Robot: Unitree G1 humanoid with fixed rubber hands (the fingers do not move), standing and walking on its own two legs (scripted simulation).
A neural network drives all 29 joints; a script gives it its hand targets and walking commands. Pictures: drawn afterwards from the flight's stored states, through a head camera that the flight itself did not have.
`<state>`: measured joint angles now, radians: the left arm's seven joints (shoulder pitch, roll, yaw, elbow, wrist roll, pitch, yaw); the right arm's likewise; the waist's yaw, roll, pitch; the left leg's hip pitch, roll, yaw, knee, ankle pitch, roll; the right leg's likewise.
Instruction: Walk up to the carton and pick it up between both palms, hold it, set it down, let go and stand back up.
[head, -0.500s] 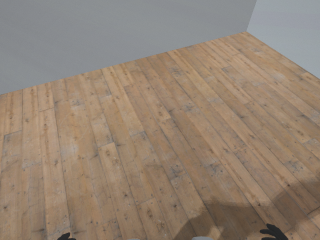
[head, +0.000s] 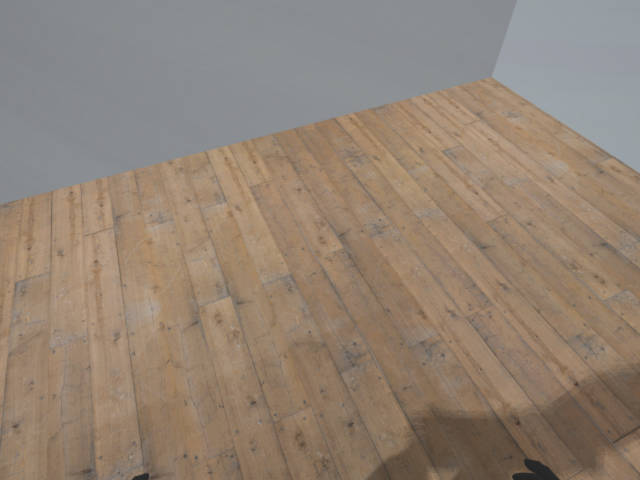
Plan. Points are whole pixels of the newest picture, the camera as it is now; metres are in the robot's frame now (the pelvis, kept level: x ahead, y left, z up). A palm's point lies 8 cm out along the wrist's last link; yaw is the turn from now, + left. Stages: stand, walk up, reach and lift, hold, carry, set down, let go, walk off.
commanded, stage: stand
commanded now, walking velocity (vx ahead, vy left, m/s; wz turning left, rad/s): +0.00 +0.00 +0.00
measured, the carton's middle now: out of the picture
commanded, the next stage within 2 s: walk up in 1.88 s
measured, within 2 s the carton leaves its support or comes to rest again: neither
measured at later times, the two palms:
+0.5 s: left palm out of the picture +0.08 +0.28 -0.10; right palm out of the picture +0.09 -0.28 -0.10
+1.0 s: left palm out of the picture +0.08 +0.28 -0.10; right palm out of the picture +0.07 -0.29 -0.10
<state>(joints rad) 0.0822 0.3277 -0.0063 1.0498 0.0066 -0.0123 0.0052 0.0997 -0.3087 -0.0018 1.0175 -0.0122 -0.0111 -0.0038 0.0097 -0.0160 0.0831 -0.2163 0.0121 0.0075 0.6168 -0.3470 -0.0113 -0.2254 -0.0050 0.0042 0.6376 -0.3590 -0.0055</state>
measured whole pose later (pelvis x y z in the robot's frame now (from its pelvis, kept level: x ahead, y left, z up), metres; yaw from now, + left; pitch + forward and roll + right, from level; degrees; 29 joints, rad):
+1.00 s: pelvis +0.00 -0.01 +0.02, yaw -1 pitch -4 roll +0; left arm 0.09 0.33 -0.01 1.14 0.01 -0.02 0.00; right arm 0.11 -0.32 -0.01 1.10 -0.01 -0.01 0.00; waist 0.00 0.00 0.06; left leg -0.08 0.03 0.01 0.35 -0.20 -0.03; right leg -0.09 0.02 0.01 0.36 -0.21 -0.01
